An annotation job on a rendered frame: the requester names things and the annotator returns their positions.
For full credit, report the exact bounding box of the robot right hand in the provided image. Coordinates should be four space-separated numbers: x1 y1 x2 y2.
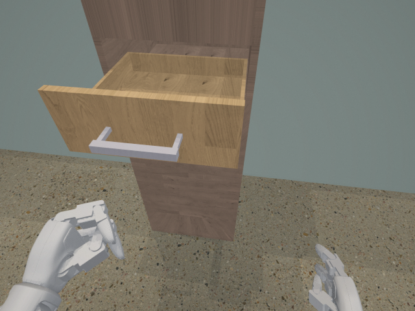
309 244 363 311

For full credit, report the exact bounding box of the cabinet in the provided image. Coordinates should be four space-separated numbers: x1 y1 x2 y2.
81 0 266 242

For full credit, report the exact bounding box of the handle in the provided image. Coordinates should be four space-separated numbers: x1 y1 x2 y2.
89 127 183 162

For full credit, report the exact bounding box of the left robot forearm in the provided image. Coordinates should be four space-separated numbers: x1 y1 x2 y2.
0 282 62 311

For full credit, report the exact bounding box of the drawer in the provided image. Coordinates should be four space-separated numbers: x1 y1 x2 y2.
38 52 248 169

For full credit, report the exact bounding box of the robot left hand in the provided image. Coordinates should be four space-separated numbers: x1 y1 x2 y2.
23 200 125 293

